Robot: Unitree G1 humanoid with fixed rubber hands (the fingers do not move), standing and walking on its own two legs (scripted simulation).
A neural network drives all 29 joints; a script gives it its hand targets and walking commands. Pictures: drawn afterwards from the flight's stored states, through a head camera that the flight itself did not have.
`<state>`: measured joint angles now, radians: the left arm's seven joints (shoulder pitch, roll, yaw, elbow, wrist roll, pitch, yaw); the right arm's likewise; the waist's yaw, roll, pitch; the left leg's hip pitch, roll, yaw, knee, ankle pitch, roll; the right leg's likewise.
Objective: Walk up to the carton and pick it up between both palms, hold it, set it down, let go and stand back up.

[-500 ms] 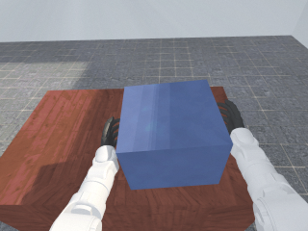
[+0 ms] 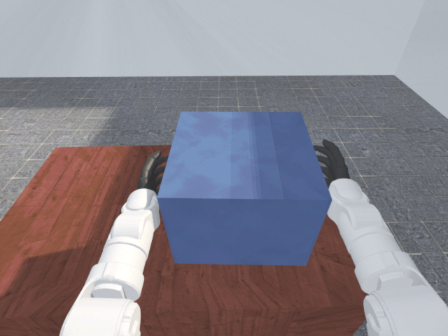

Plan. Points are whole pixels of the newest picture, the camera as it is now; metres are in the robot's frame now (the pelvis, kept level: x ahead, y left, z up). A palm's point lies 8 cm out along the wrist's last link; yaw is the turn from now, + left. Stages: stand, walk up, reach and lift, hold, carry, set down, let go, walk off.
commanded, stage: reach and lift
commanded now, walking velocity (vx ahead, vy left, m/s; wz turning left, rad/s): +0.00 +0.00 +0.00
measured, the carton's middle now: (240, 184) +0.42 +0.03 +0.08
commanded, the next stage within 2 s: hold in 1.32 s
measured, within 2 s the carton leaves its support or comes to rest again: neither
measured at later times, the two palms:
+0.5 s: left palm (147, 181) +0.36 +0.21 +0.13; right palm (341, 173) +0.39 -0.15 +0.15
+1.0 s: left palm (144, 173) +0.37 +0.21 +0.15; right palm (342, 168) +0.40 -0.15 +0.16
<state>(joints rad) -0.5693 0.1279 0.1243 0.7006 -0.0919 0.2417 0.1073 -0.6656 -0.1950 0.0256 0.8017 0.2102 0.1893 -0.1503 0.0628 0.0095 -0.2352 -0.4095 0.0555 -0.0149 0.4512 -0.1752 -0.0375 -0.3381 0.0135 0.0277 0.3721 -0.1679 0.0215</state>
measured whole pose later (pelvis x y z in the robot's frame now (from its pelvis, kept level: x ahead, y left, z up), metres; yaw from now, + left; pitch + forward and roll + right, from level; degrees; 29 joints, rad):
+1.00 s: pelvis +0.00 +0.00 +0.00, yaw +0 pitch +5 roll -1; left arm -0.59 0.13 0.20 0.52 0.01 0.44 0.05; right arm -0.69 -0.18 0.02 0.71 0.21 0.30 -0.17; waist 0.04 0.00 -0.22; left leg -0.35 0.06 -0.01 0.43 -0.18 -0.04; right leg -0.28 0.01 0.03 0.35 -0.17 0.02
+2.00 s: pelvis +0.00 -0.01 +0.00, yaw +0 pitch +3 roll -1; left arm -0.62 0.13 0.23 0.43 0.07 0.58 0.01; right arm -0.71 -0.17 -0.01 0.64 0.21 0.40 -0.17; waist 0.00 0.00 -0.21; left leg -0.30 0.06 -0.02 0.39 -0.15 -0.04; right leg -0.24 0.01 0.03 0.33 -0.15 0.02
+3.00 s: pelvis -0.01 -0.01 +0.00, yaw +0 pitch +3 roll -1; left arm -0.61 0.13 0.23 0.36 0.10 0.62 -0.01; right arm -0.67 -0.17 -0.01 0.58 0.21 0.41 -0.18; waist 0.00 -0.01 -0.19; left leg -0.28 0.06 -0.02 0.39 -0.15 -0.04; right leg -0.22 0.01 0.03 0.33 -0.15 0.02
